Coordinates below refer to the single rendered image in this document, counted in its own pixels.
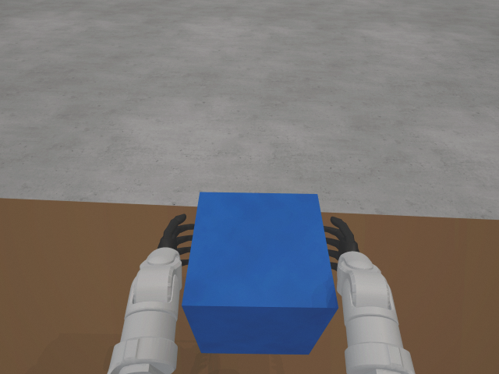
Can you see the left robot hand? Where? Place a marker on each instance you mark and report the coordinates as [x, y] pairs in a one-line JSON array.
[[170, 239]]

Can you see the robot left forearm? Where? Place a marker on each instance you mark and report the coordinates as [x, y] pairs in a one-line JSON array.
[[147, 344]]

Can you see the right robot hand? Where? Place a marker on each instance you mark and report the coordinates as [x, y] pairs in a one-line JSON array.
[[346, 242]]

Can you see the robot right forearm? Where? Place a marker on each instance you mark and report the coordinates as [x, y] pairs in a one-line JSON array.
[[373, 336]]

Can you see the carton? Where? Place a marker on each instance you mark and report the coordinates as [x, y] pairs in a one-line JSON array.
[[259, 277]]

